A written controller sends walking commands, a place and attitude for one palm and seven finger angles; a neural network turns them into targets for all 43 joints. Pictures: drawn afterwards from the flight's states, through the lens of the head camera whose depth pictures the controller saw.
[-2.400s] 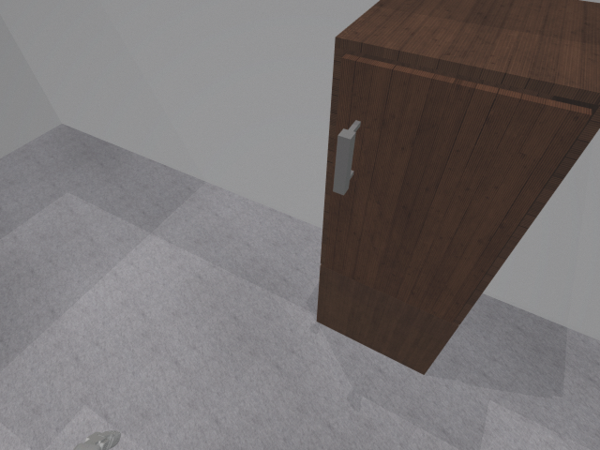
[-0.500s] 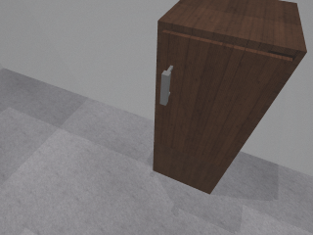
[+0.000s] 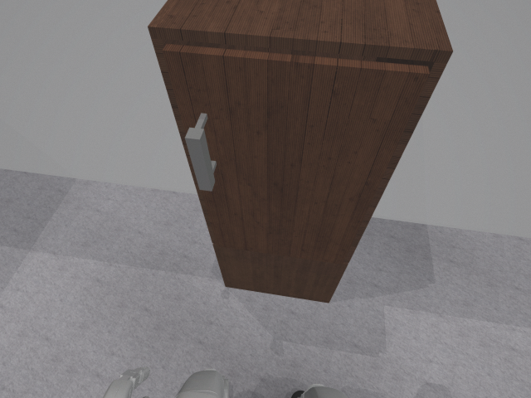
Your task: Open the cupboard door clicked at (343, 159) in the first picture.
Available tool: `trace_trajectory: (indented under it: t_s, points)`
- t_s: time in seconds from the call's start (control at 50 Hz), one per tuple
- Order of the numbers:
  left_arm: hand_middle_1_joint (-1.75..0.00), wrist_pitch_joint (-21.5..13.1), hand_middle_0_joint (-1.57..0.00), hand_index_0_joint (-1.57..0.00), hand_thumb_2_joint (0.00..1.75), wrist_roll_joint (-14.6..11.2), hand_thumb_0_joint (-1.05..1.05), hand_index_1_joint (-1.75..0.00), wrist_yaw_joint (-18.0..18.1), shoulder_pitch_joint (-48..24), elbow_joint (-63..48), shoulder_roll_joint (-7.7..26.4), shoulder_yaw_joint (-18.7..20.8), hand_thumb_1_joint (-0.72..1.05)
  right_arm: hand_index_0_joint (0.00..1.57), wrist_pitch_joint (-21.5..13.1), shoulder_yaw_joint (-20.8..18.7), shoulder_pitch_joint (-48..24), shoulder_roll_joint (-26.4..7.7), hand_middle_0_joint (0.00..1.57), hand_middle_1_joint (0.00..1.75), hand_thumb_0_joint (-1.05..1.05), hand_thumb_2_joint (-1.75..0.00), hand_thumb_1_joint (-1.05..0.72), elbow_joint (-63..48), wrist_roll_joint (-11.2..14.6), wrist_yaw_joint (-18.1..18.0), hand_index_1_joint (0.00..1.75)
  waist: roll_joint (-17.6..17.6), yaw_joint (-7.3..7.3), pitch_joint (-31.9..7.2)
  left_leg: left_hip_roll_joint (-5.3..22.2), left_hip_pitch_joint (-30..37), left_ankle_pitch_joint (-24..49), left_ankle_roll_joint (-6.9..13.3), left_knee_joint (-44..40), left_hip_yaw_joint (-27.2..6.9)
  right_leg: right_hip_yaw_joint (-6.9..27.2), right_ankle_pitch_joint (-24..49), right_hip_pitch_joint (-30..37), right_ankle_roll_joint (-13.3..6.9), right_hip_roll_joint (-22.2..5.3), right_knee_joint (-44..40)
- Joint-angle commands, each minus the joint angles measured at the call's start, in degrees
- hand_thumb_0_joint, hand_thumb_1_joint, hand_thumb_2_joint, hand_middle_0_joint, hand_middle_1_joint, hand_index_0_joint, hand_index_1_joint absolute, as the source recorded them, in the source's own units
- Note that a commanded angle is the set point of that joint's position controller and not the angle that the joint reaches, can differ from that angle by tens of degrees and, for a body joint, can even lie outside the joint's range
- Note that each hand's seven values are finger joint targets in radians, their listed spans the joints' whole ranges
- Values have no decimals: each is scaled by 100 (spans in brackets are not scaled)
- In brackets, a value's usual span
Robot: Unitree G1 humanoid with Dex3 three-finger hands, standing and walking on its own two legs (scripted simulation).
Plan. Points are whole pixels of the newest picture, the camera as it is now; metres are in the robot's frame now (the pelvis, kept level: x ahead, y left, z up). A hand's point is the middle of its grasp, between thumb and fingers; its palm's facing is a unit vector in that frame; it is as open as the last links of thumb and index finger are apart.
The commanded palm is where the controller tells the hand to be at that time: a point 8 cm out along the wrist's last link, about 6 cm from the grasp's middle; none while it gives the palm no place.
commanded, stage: shuffle to correct the standing spot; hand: left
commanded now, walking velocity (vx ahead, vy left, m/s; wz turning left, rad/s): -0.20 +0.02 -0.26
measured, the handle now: (204, 153) +0.49 +0.13 +0.06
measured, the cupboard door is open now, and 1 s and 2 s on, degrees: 0 0 0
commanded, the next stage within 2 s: come to a stop and stand still in 0.14 s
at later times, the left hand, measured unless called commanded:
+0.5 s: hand out of the picture +0.04 +0.25 -0.17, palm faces -0.12 -0.97 -0.19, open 7.4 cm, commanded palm none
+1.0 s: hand out of the picture -0.02 +0.17 -0.16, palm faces -0.10 -0.98 -0.17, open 7.3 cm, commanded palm none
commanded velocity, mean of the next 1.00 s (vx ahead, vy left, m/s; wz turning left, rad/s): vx -0.02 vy -0.04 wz -0.06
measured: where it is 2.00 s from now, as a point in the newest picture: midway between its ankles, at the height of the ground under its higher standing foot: outside the picture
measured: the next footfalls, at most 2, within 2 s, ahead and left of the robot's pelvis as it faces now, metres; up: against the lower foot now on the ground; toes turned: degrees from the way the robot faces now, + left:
left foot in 0.16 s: +0.04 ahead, +0.14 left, +0.00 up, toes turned -5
right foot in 0.60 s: -0.08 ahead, -0.09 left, +0.00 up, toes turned -9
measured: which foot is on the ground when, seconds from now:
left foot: up 0.00-0.14, down 0.16-1.00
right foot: down 0.00-0.16, up 0.18-0.58, down 0.60-1.00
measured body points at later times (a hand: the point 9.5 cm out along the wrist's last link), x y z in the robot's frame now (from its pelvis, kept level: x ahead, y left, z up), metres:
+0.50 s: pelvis -0.03 +0.05 +0.02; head +0.02 +0.07 +0.46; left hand +0.04 +0.30 -0.15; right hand -0.02 -0.20 -0.12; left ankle +0.02 +0.16 -0.73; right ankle -0.12 -0.09 -0.67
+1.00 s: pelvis -0.04 +0.01 +0.01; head -0.03 +0.00 +0.46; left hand -0.02 +0.22 -0.15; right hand -0.08 -0.20 -0.15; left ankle +0.01 +0.15 -0.73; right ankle -0.12 -0.09 -0.73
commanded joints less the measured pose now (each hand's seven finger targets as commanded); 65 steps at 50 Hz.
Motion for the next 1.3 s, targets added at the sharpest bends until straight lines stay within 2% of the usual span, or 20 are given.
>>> trace_trajectory:
  t_s: [0.0,0.1,0.12,0.14,0.16,0.22,0.26,0.42,0.52,0.54,0.58,0.66,0.74,0.8,1.08,1.1,1.12,1.16,1.2,1.28]
  points:
    - [-30,-35,-20,-20,90,23,0,-30,63,287,-433,1108,306,90,20,-18,-121,675,-356,20,30,0,-90,-90,-177,-12,-21,30,-970,115,-1020,-212,387,118,-7,-482,22,1475,2236,455,-825,-1407,-1073]
    - [-30,38,-20,-20,90,-34,0,-30,38,97,-576,1068,327,90,20,-113,-154,971,-443,20,30,0,-90,-90,-175,38,-59,30,-960,-174,-1195,-308,1671,1130,47,-2713,135,1494,2039,75,-422,-1174,-517]
    - [-30,73,-20,-20,90,-77,0,-30,10,168,-628,802,283,90,20,-165,-195,1008,-703,20,30,0,-90,-90,-180,18,-77,30,-180,-195,-1159,227,2192,1520,225,-3442,-388,1118,1104,-466,-108,-686,-3]
    - [-30,117,-20,-20,90,-127,0,-30,-23,325,-718,454,248,90,20,-178,-265,777,-1271,20,30,0,-90,-90,-371,-54,-67,30,1736,-112,-878,1764,1962,2794,832,-4074,-2032,240,-1605,-1272,380,286,1396]
    - [-30,167,-20,-20,90,-48,0,-30,-9,178,-737,595,278,90,20,-147,-277,604,-1444,20,30,0,-90,-90,-476,-113,-86,30,1475,-204,-705,2413,1143,3066,1358,-4256,-2518,541,-2469,-1121,428,370,2994]
    - [-30,123,-20,-20,90,-24,0,-30,-86,704,-441,655,392,90,20,-200,-122,-317,-1040,20,30,0,-90,-90,-716,-130,-135,30,645,311,-670,1450,1037,3452,1222,-3823,-1244,707,-1418,-1093,541,256,4527]
    - [-30,142,-20,-20,90,-51,0,-30,-103,909,-307,584,333,90,20,-232,-94,-183,-894,20,30,0,-90,-90,-668,-94,-133,30,920,245,-948,1043,1466,3635,1044,-3727,-641,581,-1019,-1026,635,203,4410]
    - [-30,167,-20,-20,90,-59,0,-30,-165,504,-228,387,139,90,20,-170,-252,906,-1125,20,30,0,-90,-90,-62,-101,-111,30,1115,-273,-1008,1466,2321,2066,1214,-4216,-1196,107,-1720,-325,523,-111,1434]
    - [-30,21,-20,-20,90,-109,0,-30,-108,1362,290,276,66,90,20,-93,-261,812,-1090,20,30,0,-90,-90,132,-63,-30,30,1044,90,-1122,928,1634,1558,689,-3931,-661,-343,-376,1441,284,45,-1373]
    - [-30,-25,-20,-20,90,-88,0,-30,-55,1530,401,466,81,90,20,-90,-227,851,-846,20,30,0,-90,-90,153,-11,1,30,607,121,-1088,665,1169,1292,427,-3594,-382,-14,-91,1986,174,-275,-1819]
    - [-30,-125,-20,-20,90,-58,0,-30,49,1223,380,1037,90,90,20,-81,-15,553,-201,20,30,0,-90,-90,-10,18,75,30,-907,124,-524,1,166,-63,27,-2468,186,1517,-308,1491,-481,-1865,-2378]
    - [-30,-259,-20,-20,90,-99,0,-30,91,927,614,516,-90,90,20,-65,36,646,-248,20,30,0,-90,-90,358,-6,38,30,-1090,-37,-302,-2,783,728,106,-2459,-29,776,1508,1165,-442,-1218,-1628]
    - [-30,-224,-20,-20,90,-172,0,-30,110,1131,795,256,-158,90,20,-151,79,1018,-322,20,30,0,-90,-90,751,13,-29,30,-327,6,-155,204,1762,2423,208,-3383,-217,441,553,708,93,-610,-1474]
    - [-30,-174,-20,-20,90,-162,0,-30,113,1226,954,279,-159,90,20,-150,104,930,-279,20,30,0,-90,-90,886,23,-39,30,228,46,160,216,1596,2313,236,-3496,-279,449,145,749,146,-559,-1598]
    - [-30,-248,-20,-20,90,-130,0,-30,164,1590,1086,97,-164,90,20,-156,90,822,-166,20,30,0,-90,-90,989,35,-64,30,-203,81,-191,181,1897,2571,245,-3428,-187,343,936,1088,156,-612,-1613]
    - [-30,-479,-20,-20,90,-31,0,-30,380,2142,1162,278,-186,90,20,-306,137,114,-304,20,30,0,-90,-90,441,63,22,30,-565,402,63,44,1127,2060,144,-1873,42,1037,4120,880,527,-1072,-1691]
    - [-30,-566,-20,-20,90,-17,0,-30,343,1789,880,434,-169,90,20,-262,153,524,23,20,30,0,-90,-90,257,34,84,30,-566,-58,-212,-152,785,651,314,-1891,-184,727,4159,1268,194,-1223,-1272]
    - [-30,-581,-20,-20,90,-45,0,-30,299,1516,663,391,-194,90,20,-273,158,893,-6,20,30,0,-90,-90,272,33,101,30,-607,-151,-667,-199,1027,1002,364,-2308,-37,510,3174,1429,-170,-955,-940]
    - [-30,-557,-20,-20,90,-99,0,-30,286,1630,577,317,-176,90,20,-352,174,1093,-172,20,30,0,-90,-90,287,3,79,30,252,-93,-1000,-47,1663,2602,482,-2667,-199,311,2847,1411,-103,-654,-405]
    - [-30,-388,-20,-20,90,-87,0,-30,265,1773,602,208,-209,90,20,-321,175,827,-371,20,30,0,-90,-90,211,25,17,30,233,88,-421,176,1374,3127,616,-2668,-498,218,804,1068,24,-405,-716]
